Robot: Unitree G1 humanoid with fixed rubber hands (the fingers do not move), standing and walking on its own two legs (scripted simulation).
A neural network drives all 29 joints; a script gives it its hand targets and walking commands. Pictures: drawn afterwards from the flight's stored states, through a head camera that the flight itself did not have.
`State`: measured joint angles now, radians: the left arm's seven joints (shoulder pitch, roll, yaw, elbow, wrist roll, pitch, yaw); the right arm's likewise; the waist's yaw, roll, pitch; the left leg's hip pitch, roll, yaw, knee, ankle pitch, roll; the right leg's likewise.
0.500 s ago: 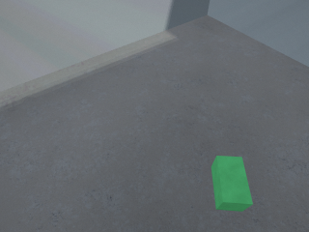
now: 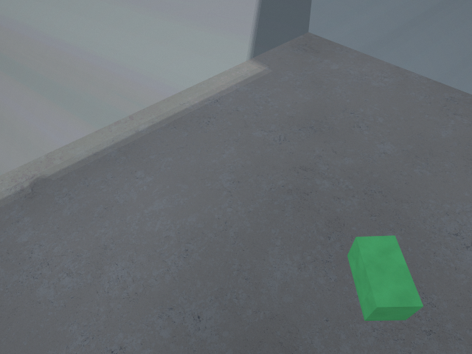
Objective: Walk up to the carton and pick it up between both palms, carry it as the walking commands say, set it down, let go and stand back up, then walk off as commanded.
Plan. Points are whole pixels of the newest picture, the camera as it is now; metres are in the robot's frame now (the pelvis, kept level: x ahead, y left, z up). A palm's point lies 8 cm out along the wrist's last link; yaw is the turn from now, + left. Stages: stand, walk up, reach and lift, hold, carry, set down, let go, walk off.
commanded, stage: walk off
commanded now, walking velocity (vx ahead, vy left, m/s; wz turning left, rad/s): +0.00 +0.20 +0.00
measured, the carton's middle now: (380, 277) +0.50 -0.49 -0.68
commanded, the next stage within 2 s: stand in 0.54 s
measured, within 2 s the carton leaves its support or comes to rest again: neither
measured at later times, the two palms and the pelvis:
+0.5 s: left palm out of the picture +0.00 +0.43 -0.13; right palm out of the picture +0.06 -0.11 -0.11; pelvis -0.02 +0.15 +0.01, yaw +0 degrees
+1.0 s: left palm out of the picture +0.02 +0.42 -0.13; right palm out of the picture -0.03 -0.03 -0.13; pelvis -0.02 +0.20 +0.01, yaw +0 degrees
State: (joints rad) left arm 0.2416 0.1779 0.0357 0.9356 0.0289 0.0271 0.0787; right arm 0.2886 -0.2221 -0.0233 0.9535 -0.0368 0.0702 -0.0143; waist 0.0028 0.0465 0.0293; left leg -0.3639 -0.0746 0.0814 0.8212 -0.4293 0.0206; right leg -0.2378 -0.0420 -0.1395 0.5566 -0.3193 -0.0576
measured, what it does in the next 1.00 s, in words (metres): steps to the left: left foot, then right foot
